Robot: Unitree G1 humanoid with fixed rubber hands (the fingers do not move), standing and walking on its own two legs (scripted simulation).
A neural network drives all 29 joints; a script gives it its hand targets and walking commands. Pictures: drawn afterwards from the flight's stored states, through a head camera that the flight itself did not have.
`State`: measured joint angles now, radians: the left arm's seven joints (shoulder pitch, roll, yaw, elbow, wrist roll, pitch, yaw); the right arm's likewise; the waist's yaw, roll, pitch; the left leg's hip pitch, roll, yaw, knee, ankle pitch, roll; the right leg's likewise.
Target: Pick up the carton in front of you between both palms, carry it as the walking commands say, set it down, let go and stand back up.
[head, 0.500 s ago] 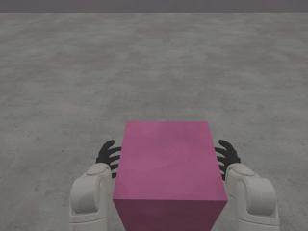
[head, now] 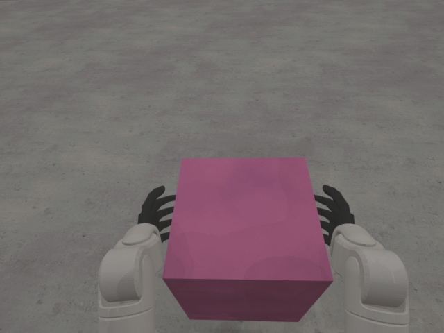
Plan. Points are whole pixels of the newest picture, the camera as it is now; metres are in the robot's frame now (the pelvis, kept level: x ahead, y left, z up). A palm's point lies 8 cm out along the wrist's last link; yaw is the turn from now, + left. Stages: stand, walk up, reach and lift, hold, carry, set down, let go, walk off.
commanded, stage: carry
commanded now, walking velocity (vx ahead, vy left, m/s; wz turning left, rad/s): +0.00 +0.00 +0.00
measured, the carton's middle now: (243, 244) +0.28 +0.00 +0.02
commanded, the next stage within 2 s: none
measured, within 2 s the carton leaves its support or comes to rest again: neither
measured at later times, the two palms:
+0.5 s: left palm (166, 202) +0.33 +0.14 +0.08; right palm (336, 209) +0.32 -0.16 +0.08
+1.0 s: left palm (163, 225) +0.28 +0.14 +0.08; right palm (347, 232) +0.27 -0.16 +0.08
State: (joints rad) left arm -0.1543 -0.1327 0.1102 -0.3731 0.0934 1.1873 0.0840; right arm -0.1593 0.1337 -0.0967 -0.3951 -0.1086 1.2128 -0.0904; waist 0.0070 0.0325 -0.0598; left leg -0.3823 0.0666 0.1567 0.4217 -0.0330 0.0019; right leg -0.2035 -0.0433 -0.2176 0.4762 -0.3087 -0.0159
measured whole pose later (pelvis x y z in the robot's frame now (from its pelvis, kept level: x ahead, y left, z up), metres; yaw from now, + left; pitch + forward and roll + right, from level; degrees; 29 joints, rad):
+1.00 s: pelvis +0.02 +0.00 +0.00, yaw -2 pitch +1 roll +0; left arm -0.18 -0.14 0.13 -0.24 0.13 1.22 0.08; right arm -0.18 0.14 -0.12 -0.23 -0.13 1.22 -0.08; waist 0.00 0.00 -0.13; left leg -0.36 0.08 0.19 0.52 -0.18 0.02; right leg -0.18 -0.04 -0.17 0.53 -0.37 -0.01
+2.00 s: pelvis +0.00 -0.02 -0.01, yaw -2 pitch +1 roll +0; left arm -0.22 -0.14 0.18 0.17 0.23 0.75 0.02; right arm -0.22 0.14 -0.18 0.16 -0.24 0.75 -0.02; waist 0.00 0.00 -0.08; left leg -0.39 0.10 0.18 0.52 -0.14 0.00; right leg -0.23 -0.03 -0.18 0.57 -0.37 -0.05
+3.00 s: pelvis +0.00 +0.05 +0.01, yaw -17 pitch -7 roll +0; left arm -0.27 -0.15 0.23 0.25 0.29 0.73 0.01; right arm -0.30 0.16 -0.25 0.33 -0.28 0.68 0.01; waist 0.01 -0.04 0.04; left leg -0.13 -0.02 0.01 0.39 -0.14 0.02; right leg -0.05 -0.01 0.09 0.41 -0.24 0.01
